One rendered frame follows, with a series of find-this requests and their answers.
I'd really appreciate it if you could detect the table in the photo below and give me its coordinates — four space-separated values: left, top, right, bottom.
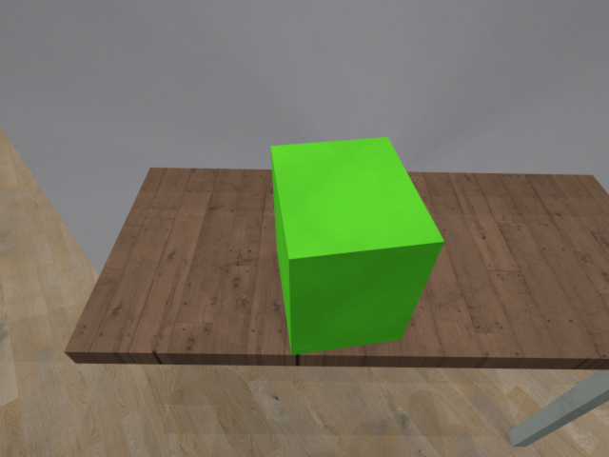
64 168 609 447

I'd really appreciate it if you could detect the carton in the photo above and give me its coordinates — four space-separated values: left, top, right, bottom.
270 137 444 355

